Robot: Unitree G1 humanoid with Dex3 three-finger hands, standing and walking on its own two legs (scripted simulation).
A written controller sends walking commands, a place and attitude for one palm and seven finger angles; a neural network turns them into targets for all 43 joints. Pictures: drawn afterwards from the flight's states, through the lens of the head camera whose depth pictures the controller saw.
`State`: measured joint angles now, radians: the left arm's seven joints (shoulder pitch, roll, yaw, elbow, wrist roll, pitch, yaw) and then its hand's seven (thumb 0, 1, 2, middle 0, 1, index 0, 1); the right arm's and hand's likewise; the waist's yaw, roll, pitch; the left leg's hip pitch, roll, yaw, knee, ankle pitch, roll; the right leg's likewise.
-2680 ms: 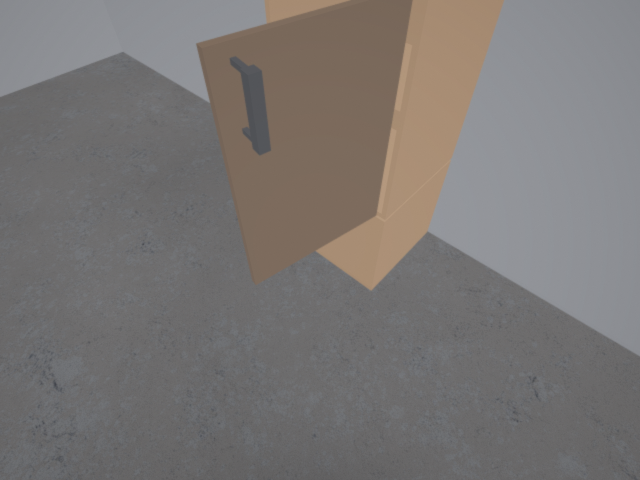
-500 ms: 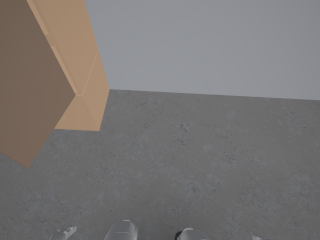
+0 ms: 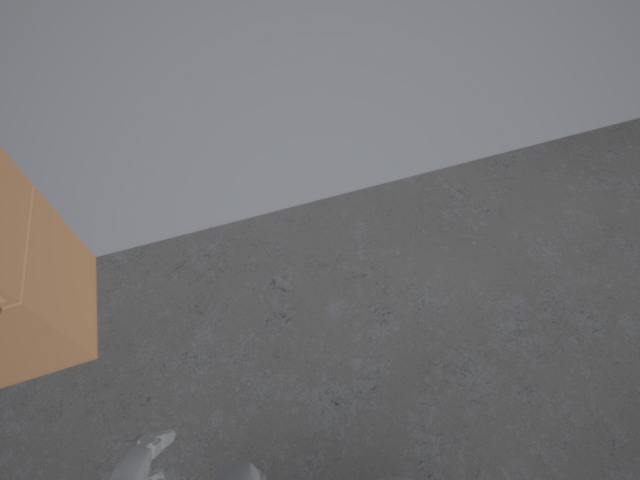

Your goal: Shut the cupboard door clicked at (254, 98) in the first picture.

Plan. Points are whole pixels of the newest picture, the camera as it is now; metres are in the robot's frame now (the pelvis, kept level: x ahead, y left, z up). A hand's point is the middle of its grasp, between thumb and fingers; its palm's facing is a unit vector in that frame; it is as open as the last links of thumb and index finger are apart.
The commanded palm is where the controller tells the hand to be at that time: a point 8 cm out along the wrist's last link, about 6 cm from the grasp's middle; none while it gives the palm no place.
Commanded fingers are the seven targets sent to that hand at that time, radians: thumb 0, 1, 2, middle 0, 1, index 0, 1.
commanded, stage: walk to a spot facing it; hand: left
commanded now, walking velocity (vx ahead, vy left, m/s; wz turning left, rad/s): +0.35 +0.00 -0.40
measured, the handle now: out of the picture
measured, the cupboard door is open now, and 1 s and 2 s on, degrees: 78 78 78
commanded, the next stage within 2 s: turn to face it in 0.80 s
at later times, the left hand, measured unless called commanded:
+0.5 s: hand (247, 322) +0.37 +0.13 -0.15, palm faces -0.29 -0.94 -0.16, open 7.4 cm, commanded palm none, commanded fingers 0.00 0.90 0.90 -0.20 -0.30 -0.20 -0.30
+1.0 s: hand (274, 260) +0.50 +0.09 -0.17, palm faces -0.30 -0.94 -0.17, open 7.4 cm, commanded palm none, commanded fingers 0.00 0.90 0.90 -0.20 -0.30 -0.20 -0.30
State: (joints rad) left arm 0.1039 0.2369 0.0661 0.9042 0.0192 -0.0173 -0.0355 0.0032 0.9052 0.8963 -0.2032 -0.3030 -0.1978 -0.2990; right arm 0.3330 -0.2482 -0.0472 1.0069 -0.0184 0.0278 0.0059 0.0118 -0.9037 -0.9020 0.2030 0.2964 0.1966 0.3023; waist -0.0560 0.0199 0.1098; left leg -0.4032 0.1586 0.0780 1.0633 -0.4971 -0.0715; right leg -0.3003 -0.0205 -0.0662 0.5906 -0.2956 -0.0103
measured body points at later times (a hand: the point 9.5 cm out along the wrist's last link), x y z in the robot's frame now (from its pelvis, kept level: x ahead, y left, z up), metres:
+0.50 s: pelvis +0.20 -0.02 +0.01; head +0.25 -0.03 +0.45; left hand +0.38 +0.18 -0.13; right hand +0.08 -0.22 -0.14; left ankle +0.14 +0.14 -0.73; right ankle +0.25 -0.15 -0.71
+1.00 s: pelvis +0.43 -0.08 +0.01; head +0.47 -0.08 +0.46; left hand +0.52 +0.14 -0.15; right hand +0.41 -0.32 -0.13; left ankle +0.48 +0.03 -0.73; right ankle +0.34 -0.17 -0.66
